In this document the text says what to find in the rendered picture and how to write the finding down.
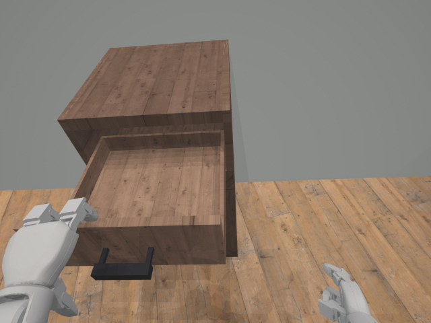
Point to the cabinet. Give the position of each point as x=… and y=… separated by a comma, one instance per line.
x=163, y=88

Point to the handle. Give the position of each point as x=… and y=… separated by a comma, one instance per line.
x=123, y=271

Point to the drawer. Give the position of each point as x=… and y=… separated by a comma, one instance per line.
x=161, y=190

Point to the left robot hand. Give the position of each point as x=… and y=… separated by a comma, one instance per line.
x=38, y=251

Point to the right robot hand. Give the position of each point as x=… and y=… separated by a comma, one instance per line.
x=337, y=305

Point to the robot left forearm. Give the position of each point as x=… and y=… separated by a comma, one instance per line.
x=25, y=303

